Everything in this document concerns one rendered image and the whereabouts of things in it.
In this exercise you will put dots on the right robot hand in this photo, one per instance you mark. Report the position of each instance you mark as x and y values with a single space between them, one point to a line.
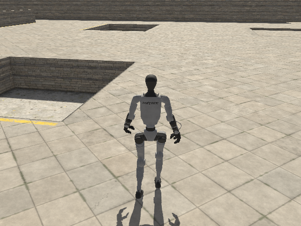
177 136

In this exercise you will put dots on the right robot upper arm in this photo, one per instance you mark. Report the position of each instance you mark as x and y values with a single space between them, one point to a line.
168 107

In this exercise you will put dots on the left robot forearm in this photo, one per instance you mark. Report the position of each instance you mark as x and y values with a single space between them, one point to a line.
127 122

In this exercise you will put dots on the humanoid robot torso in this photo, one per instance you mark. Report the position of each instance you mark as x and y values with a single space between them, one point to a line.
150 108

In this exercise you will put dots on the left robot hand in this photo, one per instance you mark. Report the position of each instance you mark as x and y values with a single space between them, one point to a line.
127 131

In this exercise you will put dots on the right robot thigh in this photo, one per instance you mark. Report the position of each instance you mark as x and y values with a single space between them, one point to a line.
161 139

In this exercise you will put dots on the left robot upper arm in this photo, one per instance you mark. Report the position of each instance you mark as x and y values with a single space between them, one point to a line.
133 106

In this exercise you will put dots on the right robot forearm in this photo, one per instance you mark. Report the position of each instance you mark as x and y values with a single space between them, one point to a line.
174 126

